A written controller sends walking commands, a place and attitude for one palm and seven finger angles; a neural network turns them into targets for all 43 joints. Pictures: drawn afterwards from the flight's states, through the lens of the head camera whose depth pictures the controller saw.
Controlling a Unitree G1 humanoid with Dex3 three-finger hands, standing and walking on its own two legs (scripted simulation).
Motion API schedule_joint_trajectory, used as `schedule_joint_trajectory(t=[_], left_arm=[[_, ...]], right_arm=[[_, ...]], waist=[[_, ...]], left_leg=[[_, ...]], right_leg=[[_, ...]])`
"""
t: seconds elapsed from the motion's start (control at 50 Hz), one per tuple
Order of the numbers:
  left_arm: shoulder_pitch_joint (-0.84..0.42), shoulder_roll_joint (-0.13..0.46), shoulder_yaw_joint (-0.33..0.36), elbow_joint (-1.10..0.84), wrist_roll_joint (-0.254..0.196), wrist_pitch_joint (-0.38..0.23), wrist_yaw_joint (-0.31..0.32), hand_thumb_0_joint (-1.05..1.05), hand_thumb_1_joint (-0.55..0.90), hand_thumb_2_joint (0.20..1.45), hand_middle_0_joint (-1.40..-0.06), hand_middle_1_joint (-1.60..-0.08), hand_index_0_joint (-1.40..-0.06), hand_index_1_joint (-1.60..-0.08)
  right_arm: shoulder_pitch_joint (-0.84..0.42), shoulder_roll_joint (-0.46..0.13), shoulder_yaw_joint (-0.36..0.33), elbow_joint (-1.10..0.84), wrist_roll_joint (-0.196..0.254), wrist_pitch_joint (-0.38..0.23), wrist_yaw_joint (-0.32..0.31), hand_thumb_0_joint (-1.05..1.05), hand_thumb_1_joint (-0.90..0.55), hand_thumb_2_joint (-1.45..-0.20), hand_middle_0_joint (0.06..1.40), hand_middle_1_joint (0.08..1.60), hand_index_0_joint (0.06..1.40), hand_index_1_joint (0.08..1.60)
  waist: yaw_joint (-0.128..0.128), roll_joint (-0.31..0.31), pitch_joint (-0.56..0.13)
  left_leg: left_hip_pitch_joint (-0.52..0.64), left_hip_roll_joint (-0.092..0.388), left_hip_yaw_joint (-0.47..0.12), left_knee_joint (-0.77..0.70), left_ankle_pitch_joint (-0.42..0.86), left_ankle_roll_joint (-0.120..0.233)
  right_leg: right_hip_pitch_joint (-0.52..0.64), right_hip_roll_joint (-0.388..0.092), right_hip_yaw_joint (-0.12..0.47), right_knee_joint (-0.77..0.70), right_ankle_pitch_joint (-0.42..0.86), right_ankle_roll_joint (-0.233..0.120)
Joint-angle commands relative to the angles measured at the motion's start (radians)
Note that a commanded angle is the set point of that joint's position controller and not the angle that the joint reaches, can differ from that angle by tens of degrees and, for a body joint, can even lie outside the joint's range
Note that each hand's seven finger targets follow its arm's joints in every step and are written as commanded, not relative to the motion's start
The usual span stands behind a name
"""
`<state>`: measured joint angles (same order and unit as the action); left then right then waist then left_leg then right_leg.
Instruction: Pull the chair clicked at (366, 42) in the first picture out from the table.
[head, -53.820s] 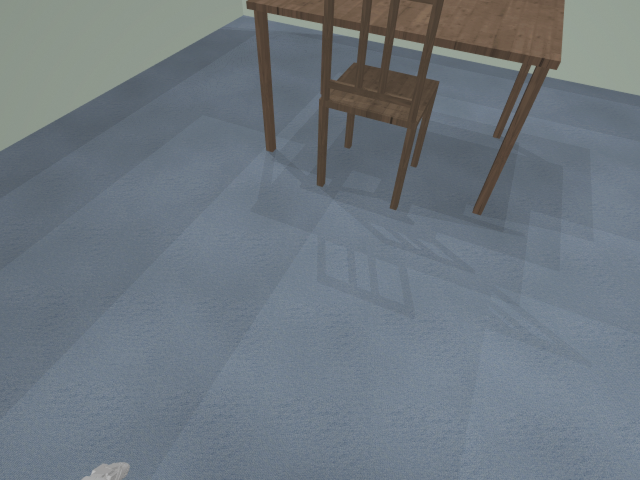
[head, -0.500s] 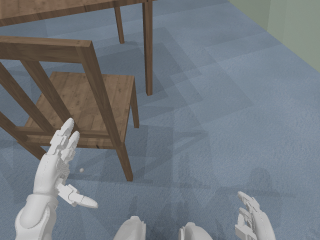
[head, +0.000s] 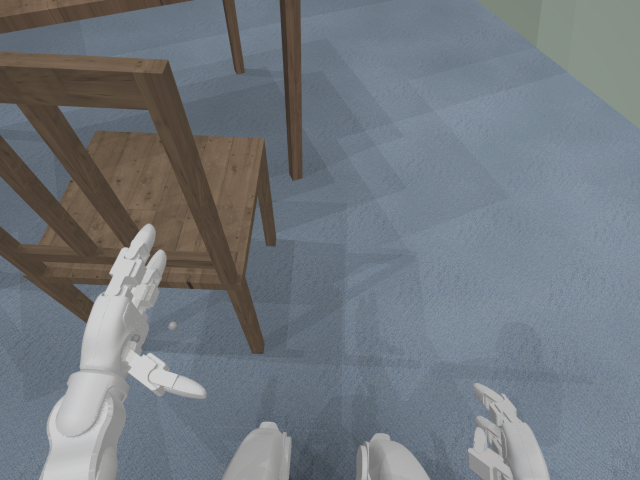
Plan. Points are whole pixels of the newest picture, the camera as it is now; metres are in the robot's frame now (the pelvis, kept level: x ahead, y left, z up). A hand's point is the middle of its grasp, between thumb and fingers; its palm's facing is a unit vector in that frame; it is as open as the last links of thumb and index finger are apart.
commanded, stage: aim the fingers beside a spindle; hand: left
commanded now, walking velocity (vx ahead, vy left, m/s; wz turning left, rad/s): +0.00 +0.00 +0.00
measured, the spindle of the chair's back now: (33, 192) +0.47 +0.42 +0.03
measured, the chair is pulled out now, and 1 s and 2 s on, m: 0.37 0.37 0.37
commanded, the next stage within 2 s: none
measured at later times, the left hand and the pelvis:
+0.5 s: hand (182, 315) +0.31 +0.19 +0.01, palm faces +0.01 -1.00 -0.03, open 16.9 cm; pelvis -0.01 +0.01 -0.01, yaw +0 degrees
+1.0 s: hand (195, 314) +0.31 +0.17 +0.01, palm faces -0.03 -1.00 -0.02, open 16.9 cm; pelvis +0.00 +0.01 -0.01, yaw -1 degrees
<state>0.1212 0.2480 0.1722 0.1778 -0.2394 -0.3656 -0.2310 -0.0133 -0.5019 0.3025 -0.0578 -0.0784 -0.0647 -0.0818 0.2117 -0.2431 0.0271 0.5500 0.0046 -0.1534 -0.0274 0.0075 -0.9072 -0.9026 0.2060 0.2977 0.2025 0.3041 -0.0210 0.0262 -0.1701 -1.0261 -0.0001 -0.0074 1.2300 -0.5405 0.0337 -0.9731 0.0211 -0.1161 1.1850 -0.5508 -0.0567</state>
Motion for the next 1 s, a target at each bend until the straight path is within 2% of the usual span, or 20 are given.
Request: schedule_joint_trajectory(t=[0.0, 0.08, 0.12, 0.14, 0.16, 0.2, 0.22, 0.32, 0.38, 0.44, 0.46, 0.48, 0.52, 0.62, 0.68, 0.78, 0.82, 0.88, 0.94, 0.98], left_arm=[[-0.104, 0.134, 0.071, -0.185, -0.011, -0.068, 0.014, 0.0, -0.5, 0.3, -0.06, -0.08, -0.06, -0.08], [-0.16, 0.12, 0.054, -0.162, -0.005, -0.084, 0.022, 0.0, -0.5, 0.3, -0.06, -0.08, -0.06, -0.08], [-0.207, 0.122, 0.046, -0.172, -0.002, -0.094, 0.021, 0.0, -0.5, 0.3, -0.06, -0.08, -0.06, -0.08], [-0.198, 0.121, 0.043, -0.172, 0.0, -0.096, 0.02, 0.0, -0.5, 0.3, -0.06, -0.08, -0.06, -0.08], [-0.221, 0.118, 0.029, -0.175, 0.001, -0.096, 0.02, 0.0, -0.5, 0.3, -0.06, -0.08, -0.06, -0.08], [-0.172, 0.127, 0.047, -0.168, 0.001, -0.096, 0.019, 0.0, -0.5, 0.3, -0.06, -0.08, -0.06, -0.08], [-0.191, 0.114, 0.029, -0.164, -0.001, -0.093, 0.018, 0.0, -0.5, 0.3, -0.06, -0.08, -0.06, -0.08], [-0.192, 0.14, 0.076, -0.122, 0.002, -0.083, 0.038, 0.0, -0.5, 0.3, -0.06, -0.08, -0.06, -0.08], [-0.26, 0.13, 0.057, -0.112, 0.013, -0.089, 0.046, 0.0, -0.5, 0.3, -0.06, -0.08, -0.06, -0.08], [-0.26, 0.113, 0.035, -0.127, 0.014, -0.102, 0.052, 0.0, -0.5, 0.3, -0.06, -0.08, -0.06, -0.08], [-0.279, 0.104, 0.017, -0.128, 0.016, -0.105, 0.051, 0.0, -0.5, 0.3, -0.06, -0.08, -0.06, -0.08], [-0.27, 0.123, 0.041, -0.128, 0.016, -0.11, 0.055, 0.0, -0.5, 0.3, -0.06, -0.08, -0.06, -0.08], [-0.271, 0.083, -0.01, -0.121, 0.024, -0.107, 0.055, 0.0, -0.5, 0.3, -0.06, -0.08, -0.06, -0.08], [-0.262, 0.124, 0.042, -0.091, 0.028, -0.094, 0.072, 0.0, -0.5, 0.3, -0.06, -0.08, -0.06, -0.08], [-0.24, 0.138, 0.068, -0.095, 0.031, -0.094, 0.085, 0.0, -0.5, 0.3, -0.06, -0.08, -0.06, -0.08], [-0.289, 0.099, 0.008, -0.162, 0.036, -0.116, 0.088, 0.0, -0.5, 0.3, -0.06, -0.08, -0.06, -0.08], [-0.276, 0.074, -0.026, -0.179, 0.031, -0.119, 0.081, 0.0, -0.5, 0.3, -0.06, -0.08, -0.06, -0.08], [-0.24, 0.036, -0.065, -0.124, 0.034, -0.1, 0.074, 0.0, -0.5, 0.3, -0.06, -0.08, -0.06, -0.08], [-0.23, 0.086, -0.002, -0.037, 0.039, -0.075, 0.081, 0.0, -0.5, 0.3, -0.06, -0.08, -0.06, -0.08], [-0.261, 0.119, 0.04, -0.02, 0.049, -0.078, 0.092, 0.0, -0.5, 0.3, -0.06, -0.08, -0.06, -0.08]], right_arm=[[-0.014, -0.136, -0.06, -0.138, 0.0, -0.042, -0.003, 0.0, -0.9, -0.9, 0.2, 0.3, 0.2, 0.3], [-0.017, -0.14, -0.058, -0.133, -0.002, -0.035, -0.004, 0.0, -0.9, -0.9, 0.2, 0.3, 0.2, 0.3], [-0.013, -0.143, -0.06, -0.127, -0.002, -0.037, -0.006, 0.0, -0.9, -0.9, 0.2, 0.3, 0.2, 0.3], [-0.012, -0.144, -0.06, -0.131, -0.004, -0.037, -0.006, 0.0, -0.9, -0.9, 0.2, 0.3, 0.2, 0.3], [-0.012, -0.145, -0.059, -0.129, -0.004, -0.037, -0.007, 0.0, -0.9, -0.9, 0.2, 0.3, 0.2, 0.3], [-0.009, -0.145, -0.063, -0.131, -0.003, -0.035, -0.006, 0.0, -0.9, -0.9, 0.2, 0.3, 0.2, 0.3], [-0.01, -0.143, -0.061, -0.129, -0.003, -0.033, -0.004, 0.0, -0.9, -0.9, 0.2, 0.3, 0.2, 0.3], [-0.013, -0.143, -0.063, -0.127, -0.004, -0.014, 0.0, 0.0, -0.9, -0.9, 0.2, 0.3, 0.2, 0.3], [-0.012, -0.144, -0.061, -0.122, -0.004, -0.006, 0.0, 0.0, -0.9, -0.9, 0.2, 0.3, 0.2, 0.3], [-0.012, -0.144, -0.063, -0.126, -0.007, -0.007, 0.002, 0.0, -0.9, -0.9, 0.2, 0.3, 0.2, 0.3], [-0.009, -0.147, -0.061, -0.125, -0.008, -0.007, 0.001, 0.0, -0.9, -0.9, 0.2, 0.3, 0.2, 0.3], [-0.008, -0.148, -0.065, -0.12, -0.008, -0.005, 0.001, 0.0, -0.9, -0.9, 0.2, 0.3, 0.2, 0.3], [-0.008, -0.146, -0.063, -0.123, -0.007, -0.002, 0.004, 0.0, -0.9, -0.9, 0.2, 0.3, 0.2, 0.3], [-0.01, -0.15, -0.065, -0.124, -0.006, 0.018, 0.006, 0.0, -0.9, -0.9, 0.2, 0.3, 0.2, 0.3], [-0.016, -0.145, -0.064, -0.134, -0.006, 0.031, 0.008, 0.0, -0.9, -0.9, 0.2, 0.3, 0.2, 0.3], [-0.013, -0.142, -0.062, -0.135, -0.008, 0.029, 0.007, 0.0, -0.9, -0.9, 0.2, 0.3, 0.2, 0.3], [-0.009, -0.144, -0.065, -0.13, -0.007, 0.024, 0.006, 0.0, -0.9, -0.9, 0.2, 0.3, 0.2, 0.3], [-0.002, -0.145, -0.065, -0.126, -0.004, 0.025, 0.005, 0.0, -0.9, -0.9, 0.2, 0.3, 0.2, 0.3], [-0.003, -0.152, -0.065, -0.118, -0.002, 0.04, 0.004, 0.0, -0.9, -0.9, 0.2, 0.3, 0.2, 0.3], [-0.01, -0.151, -0.062, -0.122, -0.005, 0.048, 0.003, 0.0, -0.9, -0.9, 0.2, 0.3, 0.2, 0.3]], waist=[[0.004, 0.027, -0.291], [-0.01, 0.013, -0.27], [-0.019, 0.027, -0.29], [-0.008, 0.041, -0.306], [-0.02, 0.045, -0.31], [0.0, 0.044, -0.341], [-0.012, 0.028, -0.334], [0.003, 0.016, -0.332], [-0.012, 0.033, -0.321], [-0.007, 0.047, -0.342], [-0.022, 0.031, -0.348], [-0.008, 0.044, -0.361], [-0.018, 0.047, -0.349], [-0.007, 0.003, -0.348], [0.009, 0.032, -0.354], [-0.008, 0.078, -0.37], [-0.02, 0.062, -0.384], [-0.032, 0.015, -0.343], [-0.023, -0.039, -0.286], [-0.01, -0.01, -0.285]], left_leg=[[0.196, -0.003, -0.048, -0.151, 0.29, -0.001], [0.176, -0.001, -0.054, -0.14, 0.25, 0.0], [0.187, 0.0, -0.057, -0.134, 0.25, 0.0], [0.192, -0.002, -0.055, -0.132, 0.255, -0.001], [0.197, 0.0, -0.06, -0.128, 0.267, 0.0], [0.206, -0.001, -0.057, -0.13, 0.284, -0.003], [0.202, -0.001, -0.057, -0.127, 0.279, -0.001], [0.158, -0.003, -0.05, -0.119, 0.265, -0.002], [0.16, 0.0, -0.056, -0.111, 0.255, -0.003], [0.182, 0.0, -0.06, -0.112, 0.257, -0.005], [0.183, 0.002, -0.066, -0.107, 0.265, -0.002], [0.192, 0.003, -0.065, -0.107, 0.277, -0.006], [0.205, 0.004, -0.072, -0.11, 0.277, -0.008], [0.158, 0.0, -0.066, -0.109, 0.246, -0.006], [0.168, -0.002, -0.063, -0.116, 0.264, -0.009], [0.239, 0.006, -0.079, -0.12, 0.294, -0.014], [0.266, 0.01, -0.084, -0.12, 0.307, -0.014], [0.236, 0.01, -0.09, -0.124, 0.286, -0.012], [0.143, 0.003, -0.076, -0.119, 0.211, -0.008], [0.123, -0.001, -0.07, -0.113, 0.201, -0.009]], right_leg=[[0.175, -0.005, 0.09, -0.161, 0.283, 0.026], [0.135, -0.002, 0.089, -0.158, 0.235, 0.025], [0.119, -0.003, 0.088, -0.15, 0.231, 0.024], [0.127, -0.004, 0.091, -0.147, 0.233, 0.022], [0.113, -0.002, 0.089, -0.142, 0.241, 0.022], [0.135, -0.004, 0.09, -0.137, 0.258, 0.021], [0.131, -0.003, 0.09, -0.14, 0.26, 0.024], [0.139, -0.002, 0.093, -0.128, 0.253, 0.024], [0.093, -0.001, 0.089, -0.117, 0.235, 0.023], [0.09, -0.001, 0.088, -0.116, 0.228, 0.021], [0.078, 0.001, 0.084, -0.111, 0.231, 0.021], [0.079, 0.0, 0.085, -0.107, 0.24, 0.02], [0.057, -0.001, 0.079, -0.104, 0.232, 0.02], [0.079, -0.001, 0.083, -0.103, 0.219, 0.023], [0.082, 0.0, 0.083, -0.097, 0.233, 0.019], [0.047, 0.001, 0.075, -0.095, 0.232, 0.017], [0.045, 0.001, 0.072, -0.103, 0.239, 0.02], [0.039, 0.001, 0.064, -0.107, 0.228, 0.023], [0.049, 0.002, 0.072, -0.116, 0.191, 0.024], [0.04, 0.0, 0.076, -0.103, 0.18, 0.02]])
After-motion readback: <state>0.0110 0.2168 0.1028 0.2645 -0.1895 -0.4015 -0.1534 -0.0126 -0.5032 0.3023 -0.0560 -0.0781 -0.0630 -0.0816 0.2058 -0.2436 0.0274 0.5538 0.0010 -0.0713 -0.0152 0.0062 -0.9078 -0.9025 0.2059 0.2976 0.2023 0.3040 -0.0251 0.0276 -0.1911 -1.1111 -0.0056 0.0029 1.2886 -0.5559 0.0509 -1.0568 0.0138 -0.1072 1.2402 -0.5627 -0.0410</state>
